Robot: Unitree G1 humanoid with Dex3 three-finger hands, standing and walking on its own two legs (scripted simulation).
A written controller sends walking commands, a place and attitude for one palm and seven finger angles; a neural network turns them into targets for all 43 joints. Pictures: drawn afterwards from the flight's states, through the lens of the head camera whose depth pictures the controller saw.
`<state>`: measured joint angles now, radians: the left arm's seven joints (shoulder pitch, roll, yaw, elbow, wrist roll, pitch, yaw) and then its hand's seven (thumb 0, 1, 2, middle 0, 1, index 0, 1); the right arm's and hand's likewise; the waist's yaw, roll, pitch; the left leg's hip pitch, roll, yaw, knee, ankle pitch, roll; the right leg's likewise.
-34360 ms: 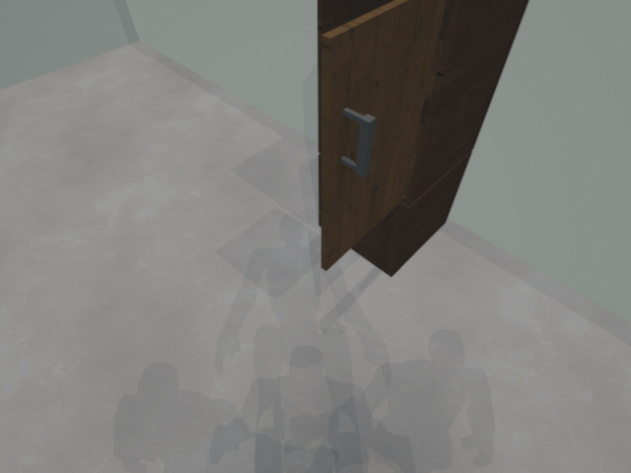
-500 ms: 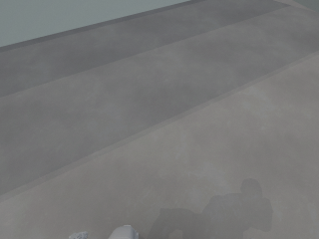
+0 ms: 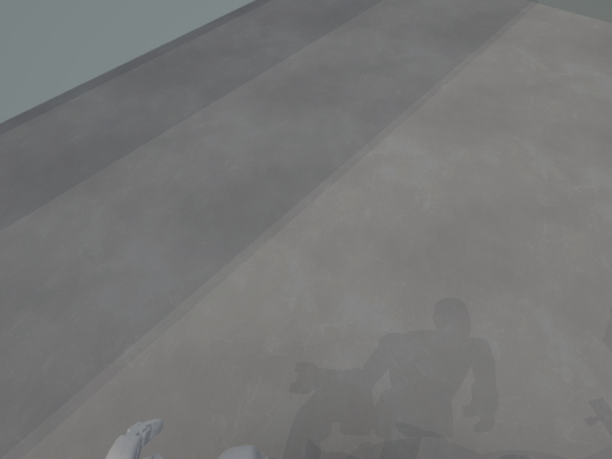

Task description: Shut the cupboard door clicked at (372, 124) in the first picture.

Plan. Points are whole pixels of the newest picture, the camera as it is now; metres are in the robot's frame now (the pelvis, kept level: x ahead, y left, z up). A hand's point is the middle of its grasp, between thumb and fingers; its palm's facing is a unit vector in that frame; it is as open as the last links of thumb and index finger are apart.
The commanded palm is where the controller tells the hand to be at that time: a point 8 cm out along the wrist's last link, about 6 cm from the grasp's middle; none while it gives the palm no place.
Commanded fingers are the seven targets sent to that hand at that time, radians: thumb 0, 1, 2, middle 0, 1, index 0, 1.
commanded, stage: turn to face it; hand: left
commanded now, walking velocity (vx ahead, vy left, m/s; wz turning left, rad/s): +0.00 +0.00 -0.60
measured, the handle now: out of the picture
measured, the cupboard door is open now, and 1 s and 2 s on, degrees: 59 59 59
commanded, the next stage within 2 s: take the last steps up to it in 1.98 s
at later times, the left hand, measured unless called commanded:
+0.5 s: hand (190, 422) +0.18 +0.20 -0.15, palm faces -0.26 -0.94 -0.20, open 7.4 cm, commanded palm none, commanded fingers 0.00 0.90 0.90 -0.20 -0.30 -0.20 -0.30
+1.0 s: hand (247, 384) +0.25 +0.12 -0.16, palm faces -0.53 -0.83 -0.20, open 7.4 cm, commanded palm none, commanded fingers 0.00 0.90 0.90 -0.20 -0.30 -0.20 -0.30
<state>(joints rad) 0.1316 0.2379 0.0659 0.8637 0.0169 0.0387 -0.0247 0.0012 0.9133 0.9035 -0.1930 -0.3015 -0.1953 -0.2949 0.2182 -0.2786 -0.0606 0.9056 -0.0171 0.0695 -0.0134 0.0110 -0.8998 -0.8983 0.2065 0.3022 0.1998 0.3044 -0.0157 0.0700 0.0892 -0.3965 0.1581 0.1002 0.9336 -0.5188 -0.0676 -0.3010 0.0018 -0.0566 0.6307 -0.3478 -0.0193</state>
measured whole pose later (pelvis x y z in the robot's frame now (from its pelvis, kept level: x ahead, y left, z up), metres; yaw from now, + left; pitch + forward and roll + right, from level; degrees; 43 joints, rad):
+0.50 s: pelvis +0.03 +0.02 +0.02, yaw -18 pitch +2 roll -2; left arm 0.15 0.27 0.09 0.88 0.01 0.09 -0.04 0.00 0.91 0.90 -0.19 -0.30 -0.20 -0.29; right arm 0.21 -0.21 -0.02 0.85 -0.03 0.02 -0.02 0.01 -0.90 -0.90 0.21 0.30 0.20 0.30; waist 0.00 -0.01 0.10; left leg -0.27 0.14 0.17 0.53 -0.29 -0.01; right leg -0.46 -0.01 -0.04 1.02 -0.49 0.05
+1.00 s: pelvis +0.07 +0.00 +0.01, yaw -34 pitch +2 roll -1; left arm 0.18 0.24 0.06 0.89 0.02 0.06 -0.01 0.00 0.91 0.90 -0.20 -0.30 -0.20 -0.30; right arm 0.16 -0.24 -0.04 0.84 -0.01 0.03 -0.01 0.01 -0.90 -0.90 0.20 0.30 0.20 0.30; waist 0.00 -0.02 0.06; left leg -0.36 0.05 0.04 0.60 -0.30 -0.07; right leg -0.31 0.05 0.10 0.58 -0.31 0.02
